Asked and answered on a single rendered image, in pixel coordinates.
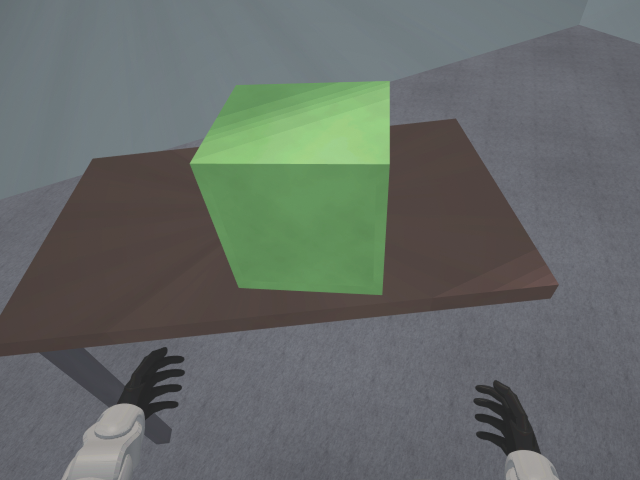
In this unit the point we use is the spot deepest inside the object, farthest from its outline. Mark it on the robot left forearm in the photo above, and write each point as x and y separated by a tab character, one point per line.
111	447

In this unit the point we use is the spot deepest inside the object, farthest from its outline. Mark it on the left robot hand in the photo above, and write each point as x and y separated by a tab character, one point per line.
139	391

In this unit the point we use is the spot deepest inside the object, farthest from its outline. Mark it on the carton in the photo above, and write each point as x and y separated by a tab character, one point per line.
295	178

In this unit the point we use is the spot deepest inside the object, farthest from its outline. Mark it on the robot right forearm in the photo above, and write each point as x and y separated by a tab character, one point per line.
528	465

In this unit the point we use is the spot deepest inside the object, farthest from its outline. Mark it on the table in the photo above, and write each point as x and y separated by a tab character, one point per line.
134	256

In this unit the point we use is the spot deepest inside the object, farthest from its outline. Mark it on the right robot hand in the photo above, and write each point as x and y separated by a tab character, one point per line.
516	428

